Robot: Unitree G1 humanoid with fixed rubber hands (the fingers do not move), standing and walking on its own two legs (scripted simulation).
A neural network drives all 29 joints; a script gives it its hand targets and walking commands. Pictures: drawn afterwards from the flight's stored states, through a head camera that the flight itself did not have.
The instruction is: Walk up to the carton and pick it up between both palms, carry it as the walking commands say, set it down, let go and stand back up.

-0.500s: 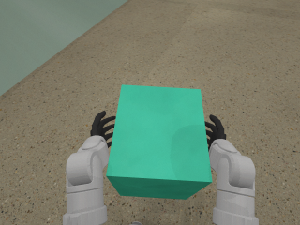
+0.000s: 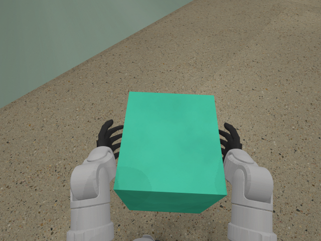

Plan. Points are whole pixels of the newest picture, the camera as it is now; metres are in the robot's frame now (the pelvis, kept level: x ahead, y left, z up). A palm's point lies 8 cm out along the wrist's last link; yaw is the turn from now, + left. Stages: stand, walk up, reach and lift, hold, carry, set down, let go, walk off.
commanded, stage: carry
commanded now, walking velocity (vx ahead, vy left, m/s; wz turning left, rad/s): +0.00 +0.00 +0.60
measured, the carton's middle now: (167, 158) +0.33 +0.01 +0.02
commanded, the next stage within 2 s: none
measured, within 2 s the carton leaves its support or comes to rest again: neither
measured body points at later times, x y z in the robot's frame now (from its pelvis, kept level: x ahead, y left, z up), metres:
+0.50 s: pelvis -0.08 +0.03 -0.01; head -0.03 +0.03 +0.44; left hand +0.19 +0.27 +0.07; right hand +0.29 +0.00 +0.06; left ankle +0.00 +0.13 -0.72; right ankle -0.01 -0.09 -0.72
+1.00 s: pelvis -0.15 +0.03 -0.01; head -0.12 +0.05 +0.44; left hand +0.03 +0.34 +0.07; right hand +0.20 +0.10 +0.06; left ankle -0.10 +0.14 -0.72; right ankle -0.07 -0.07 -0.72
